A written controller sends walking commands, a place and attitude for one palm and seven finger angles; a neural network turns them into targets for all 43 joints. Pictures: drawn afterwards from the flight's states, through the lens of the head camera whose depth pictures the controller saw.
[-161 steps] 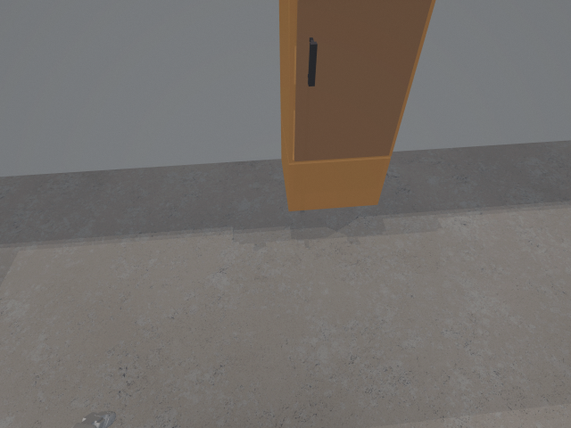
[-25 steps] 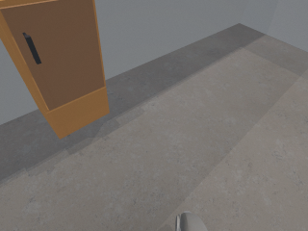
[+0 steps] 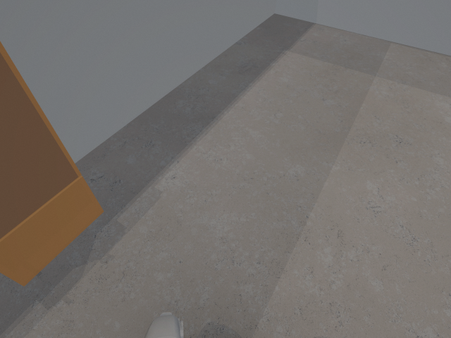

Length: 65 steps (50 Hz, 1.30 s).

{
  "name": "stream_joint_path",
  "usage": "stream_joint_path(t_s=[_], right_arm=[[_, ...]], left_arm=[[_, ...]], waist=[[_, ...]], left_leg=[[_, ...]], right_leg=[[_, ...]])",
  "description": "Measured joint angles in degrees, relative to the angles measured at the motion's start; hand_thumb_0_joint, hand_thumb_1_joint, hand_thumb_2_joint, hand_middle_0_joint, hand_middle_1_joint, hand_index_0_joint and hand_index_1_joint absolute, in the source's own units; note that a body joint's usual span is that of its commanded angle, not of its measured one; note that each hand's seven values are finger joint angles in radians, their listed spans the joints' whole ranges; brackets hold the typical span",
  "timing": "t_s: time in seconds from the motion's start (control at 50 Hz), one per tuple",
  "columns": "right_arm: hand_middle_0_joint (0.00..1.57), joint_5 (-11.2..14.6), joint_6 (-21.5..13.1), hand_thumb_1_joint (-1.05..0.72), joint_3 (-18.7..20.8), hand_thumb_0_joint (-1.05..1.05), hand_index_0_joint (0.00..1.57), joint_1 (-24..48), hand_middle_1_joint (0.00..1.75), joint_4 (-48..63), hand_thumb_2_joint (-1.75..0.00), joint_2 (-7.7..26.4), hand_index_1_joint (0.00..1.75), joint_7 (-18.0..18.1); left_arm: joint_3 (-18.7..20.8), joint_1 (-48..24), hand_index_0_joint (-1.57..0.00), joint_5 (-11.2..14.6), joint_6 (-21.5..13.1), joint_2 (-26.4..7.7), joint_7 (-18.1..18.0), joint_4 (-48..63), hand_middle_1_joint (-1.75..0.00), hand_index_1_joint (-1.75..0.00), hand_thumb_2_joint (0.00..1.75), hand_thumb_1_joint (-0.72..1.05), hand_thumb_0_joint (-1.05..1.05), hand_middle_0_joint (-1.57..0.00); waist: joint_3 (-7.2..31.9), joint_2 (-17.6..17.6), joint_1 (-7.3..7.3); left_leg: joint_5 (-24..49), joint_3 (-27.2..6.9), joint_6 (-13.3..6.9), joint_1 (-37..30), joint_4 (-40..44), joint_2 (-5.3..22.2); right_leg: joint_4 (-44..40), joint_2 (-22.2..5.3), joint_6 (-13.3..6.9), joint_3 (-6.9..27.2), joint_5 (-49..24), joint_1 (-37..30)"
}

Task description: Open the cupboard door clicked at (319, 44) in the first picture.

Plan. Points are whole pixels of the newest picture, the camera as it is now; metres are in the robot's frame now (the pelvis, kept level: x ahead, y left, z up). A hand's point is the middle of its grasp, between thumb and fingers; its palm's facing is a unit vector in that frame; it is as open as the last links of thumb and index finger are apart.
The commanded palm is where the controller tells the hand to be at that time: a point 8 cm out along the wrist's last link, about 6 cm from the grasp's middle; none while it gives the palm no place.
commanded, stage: walk to a spot facing it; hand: left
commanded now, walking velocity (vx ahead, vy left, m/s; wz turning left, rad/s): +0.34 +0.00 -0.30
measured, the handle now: out of the picture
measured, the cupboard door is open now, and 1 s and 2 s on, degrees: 0 0 0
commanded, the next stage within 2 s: turn to face it in 0.48 s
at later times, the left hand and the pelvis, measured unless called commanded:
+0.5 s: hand (126, 287) +0.25 +0.24 -0.17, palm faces -0.17 -0.97 -0.15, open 7.4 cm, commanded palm none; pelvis +0.17 +0.06 +0.01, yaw -15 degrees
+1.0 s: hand (171, 231) +0.40 +0.15 -0.17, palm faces -0.21 -0.97 -0.13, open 7.4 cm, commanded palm none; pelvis +0.23 +0.03 -0.01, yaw -11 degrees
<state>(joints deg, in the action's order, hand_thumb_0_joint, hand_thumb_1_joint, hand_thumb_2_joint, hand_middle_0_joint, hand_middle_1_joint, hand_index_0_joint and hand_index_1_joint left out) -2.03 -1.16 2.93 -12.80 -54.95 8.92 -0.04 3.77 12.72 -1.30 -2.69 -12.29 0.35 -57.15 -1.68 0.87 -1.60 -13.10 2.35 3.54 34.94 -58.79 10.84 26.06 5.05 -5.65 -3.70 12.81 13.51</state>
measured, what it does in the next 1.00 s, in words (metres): walks ahead: left foot, then right foot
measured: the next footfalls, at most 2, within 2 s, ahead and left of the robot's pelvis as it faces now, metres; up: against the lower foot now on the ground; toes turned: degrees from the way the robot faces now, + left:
left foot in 0.20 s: +0.20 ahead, +0.16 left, +0.00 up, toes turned +4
right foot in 0.66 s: +0.26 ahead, -0.11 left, +0.00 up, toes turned -28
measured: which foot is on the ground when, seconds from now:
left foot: up 0.00-0.18, down 0.20-0.66, up 0.68-1.00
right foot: down 0.00-0.20, up 0.22-0.64, down 0.66-1.00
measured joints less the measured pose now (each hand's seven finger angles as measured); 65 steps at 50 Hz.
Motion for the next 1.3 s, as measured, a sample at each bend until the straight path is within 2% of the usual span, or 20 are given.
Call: stream_joint_path(t_s=[0.1,0.18,0.2,0.24,0.3,0.38,0.5,0.64,0.66,0.68,0.72,0.76,0.8,0.92,1.0,1.02,1.04,1.1,1.16,1.3], right_arm=[[0.19,0.1,-0.3,-0.91,-0.2,0.01,0.2,4.2,0.3,1.1,-0.89,0.6,0.3,-0.9],[0.19,0.3,-1.1,-0.91,-0.5,0.01,0.2,6.2,0.3,1.6,-0.89,1.0,0.3,-0.8],[0.19,0.2,-1.7,-0.91,-0.7,0.01,0.2,6.7,0.3,1.8,-0.89,1.0,0.3,-0.5],[0.2,-0.1,-2.6,-0.91,-1.1,0.01,0.2,7.5,0.3,2.1,-0.89,0.5,0.3,-0.2],[0.2,0.1,-3.1,-0.91,-1.6,0.01,0.2,6.1,0.3,2.4,-0.89,-0.3,0.3,0.4],[0.2,0.7,-3.0,-0.92,-1.1,0.0,0.2,2.5,0.3,0.5,-0.89,-0.9,0.3,1.5],[0.2,0.6,-1.5,-0.94,0.3,-0.01,0.2,-1.8,0.3,-2.4,-0.89,1.4,0.3,2.0],[0.2,0.2,0.5,-0.92,1.3,0.0,0.2,-5.8,0.3,-4.1,-0.89,2.8,0.3,1.5],[0.2,0.4,0.6,-0.92,1.2,0.0,0.2,-6.9,0.3,-4.4,-0.89,2.7,0.3,1.3],[0.19,0.7,0.9,-0.92,1.1,0.01,0.2,-7.4,0.3,-4.9,-0.89,2.8,0.3,1.3],[0.19,1.2,2.3,-0.91,0.7,0.01,0.2,-7.0,0.3,-5.8,-0.89,3.1,0.3,1.6],[0.19,1.3,3.1,-0.91,0.3,0.01,0.19,-6.6,0.3,-6.5,-0.89,2.7,0.3,1.8],[0.19,1.3,3.4,-0.91,-0.1,0.01,0.19,-6.2,0.3,-6.7,-0.89,1.8,0.3,1.7],[0.19,1.2,4.1,-0.91,-0.5,0.01,0.2,-4.4,0.3,-4.9,-0.89,-1.1,0.3,0.4],[0.2,0.7,4.2,-0.93,-0.1,0.02,0.2,-3.1,0.3,-3.1,-0.89,-1.1,0.3,0.0],[0.2,0.7,4.0,-0.93,0.1,0.02,0.2,-3.2,0.3,-2.5,-0.89,-0.6,0.3,-0.2],[0.2,0.5,3.7,-0.93,0.3,0.02,0.2,-3.1,0.3,-1.9,-0.89,-0.2,0.3,-0.3],[0.2,0.1,2.6,-0.93,0.7,0.02,0.2,-2.3,0.3,-0.5,-0.89,0.4,0.3,-0.1],[0.2,0.2,2.0,-0.92,0.7,0.01,0.2,-2.1,0.3,0.0,-0.89,0.9,0.3,0.6],[0.2,0.8,1.6,-0.91,0.6,0.01,0.2,-1.7,0.3,0.2,-0.89,2.2,0.3,1.0]], left_arm=[[-0.3,4.0,-0.2,-0.1,-0.4,0.0,0.2,-0.5,-0.3,-0.3,0.9,0.92,0.0,-0.2],[-0.2,7.6,-0.2,0.1,0.1,0.3,0.2,-1.2,-0.3,-0.3,0.9,0.91,0.0,-0.2],[0.0,8.5,-0.2,0.3,0.4,0.3,0.3,-1.4,-0.3,-0.3,0.9,0.91,0.0,-0.2],[0.3,8.9,-0.2,0.4,1.3,0.3,0.4,-2.7,-0.3,-0.3,0.9,0.91,0.0,-0.2],[0.8,8.7,-0.2,-0.1,2.7,0.4,1.1,-3.9,-0.3,-0.3,0.9,0.91,0.01,-0.2],[1.4,6.4,-0.2,-0.4,3.9,0.5,1.6,-2.2,-0.3,-0.3,0.9,0.91,0.01,-0.2],[2.1,1.0,-0.2,-0.5,5.4,0.8,1.7,0.9,-0.3,-0.3,0.9,0.91,0.01,-0.19],[1.5,-5.0,-0.2,-0.7,4.8,0.4,1.4,3.7,-0.3,-0.3,0.9,0.91,0.0,-0.19],[1.1,-5.5,-0.2,-0.8,3.9,0.0,1.2,4.1,-0.3,-0.3,0.9,0.91,0.0,-0.19],[0.9,-6.3,-0.2,-0.9,2.8,0.0,0.8,4.1,-0.3,-0.3,0.9,0.91,0.0,-0.19],[-0.2,-7.9,-0.2,-0.3,1.3,0.8,0.0,3.7,-0.3,-0.3,0.9,0.91,0.0,-0.19],[-1.2,-8.7,-0.2,-0.1,1.0,1.6,-0.6,3.2,-0.3,-0.3,0.9,0.91,0.0,-0.19],[-1.9,-9.2,-0.2,-0.1,1.3,2.5,-1.1,2.7,-0.3,-0.3,0.9,0.91,0.0,-0.2],[-2.6,-9.5,-0.21,-0.2,2.7,4.7,-1.5,2.8,-0.3,-0.3,0.9,0.9,0.0,-0.2],[-2.0,-8.3,-0.21,-0.2,3.4,4.6,-1.4,3.3,-0.3,-0.3,0.9,0.9,0.0,-0.2],[-1.7,-7.6,-0.21,-0.1,3.7,4.4,-1.4,3.6,-0.3,-0.3,0.9,0.9,0.0,-0.2],[-1.4,-6.9,-0.21,0.1,4.2,4.0,-1.3,3.8,-0.3,-0.3,0.9,0.9,0.0,-0.2],[0.1,-5.3,-0.21,0.1,6.0,2.0,-1.3,3.3,-0.3,-0.3,0.9,0.9,0.0,-0.2],[1.3,-4.1,-0.2,-0.1,6.3,0.2,-1.0,2.3,-0.3,-0.3,0.9,0.9,0.0,-0.2],[2.2,-1.7,-0.2,0.2,6.1,-2.8,-1.1,1.7,-0.3,-0.3,0.9,0.91,0.01,-0.2]], waist=[[1.2,0.1,3.24],[1.2,-0.6,5.44],[1.1,-1.1,5.67],[-0.1,-2.6,5.97],[-0.4,-3.2,5.23],[-0.8,-3.3,4.61],[-2.0,-2.9,2.91],[-4.0,-0.8,-0.51],[-3.7,-0.9,-0.99],[-3.6,-0.5,-1.06],[-4.2,1.4,-1.71],[-4.0,2.0,-2.06],[-3.2,2.0,-2.3],[-1.7,0.2,-2.04],[-1.8,-1.3,-1.19],[-1.6,-1.4,-0.96],[-1.5,-1.9,-0.86],[-1.7,-3.0,-0.76],[-2.0,-3.4,-0.35],[-1.6,-2.5,0.79]], left_leg=[[0.3,1.0,-0.3,-4.1,13.7,-2.6],[0.2,3.2,-1.1,-12.0,25.1,-5.6],[2.3,3.9,-2.1,-13.7,27.1,-6.0],[0.7,6.4,-4.5,-14.6,24.6,-6.3],[-2.0,9.2,-5.6,-18.4,26.2,-5.8],[-1.8,12.1,-5.3,-23.2,31.0,-5.1],[-3.9,16.1,-4.4,-27.2,32.8,-4.0],[-10.8,20.2,-1.5,-28.5,25.7,-0.8],[-12.4,19.9,-1.1,-27.5,22.4,-0.3],[-14.3,17.7,-1.0,-25.2,16.9,0.1],[-18.7,9.4,-1.0,-20.1,6.0,-1.3],[-19.2,4.2,-1.1,-16.5,-0.3,-3.3],[-17.6,1.9,-0.9,-14.2,-1.9,-4.4],[-14.2,3.2,-0.5,-11.4,3.6,-5.4],[-9.7,5.6,-0.7,-13.3,12.9,-5.7],[-7.2,5.8,-1.0,-14.5,16.8,-5.8],[-6.5,5.9,-3.1,-14.1,17.3,-6.5],[-7.2,5.6,-7.7,-12.4,16.6,-8.1],[-4.1,4.7,-8.3,-13.8,22.0,-9.7],[2.0,1.1,-9.0,-17.3,32.4,-12.4]], right_leg=[[-1.0,-0.6,1.6,1.9,2.9,-3.8],[1.9,-1.5,3.5,3.7,7.3,-5.8],[5.2,-1.7,3.7,4.6,9.1,-4.8],[20.2,-2.9,4.0,4.9,14.0,0.4],[38.1,-5.0,4.9,2.8,12.4,8.7],[42.5,-8.3,6.8,0.6,6.9,16.4],[33.9,-10.7,8.4,-0.8,1.7,19.9],[14.6,-8.8,6.8,-3.4,1.2,12.2],[10.6,-8.6,5.9,-3.7,-2.5,9.7],[10.8,-8.3,4.4,-3.8,-0.6,9.5],[13.2,-7.6,3.2,-4.5,2.9,9.4],[12.3,-7.5,3.1,-5.2,3.7,7.7],[10.1,-7.7,3.6,-5.9,3.1,5.8],[6.7,-9.9,4.6,-9.2,2.4,2.3],[9.2,-12.2,6.2,-11.7,3.9,2.5],[11.0,-12.7,6.8,-12.3,4.8,3.2],[13.4,-13.5,7.3,-12.2,6.6,4.5],[28.2,-11.7,8.5,-5.3,15.2,11.2],[38.7,-10.2,9.3,-0.7,10.8,15.7],[37.8,-9.7,11.3,3.0,7.2,15.3]])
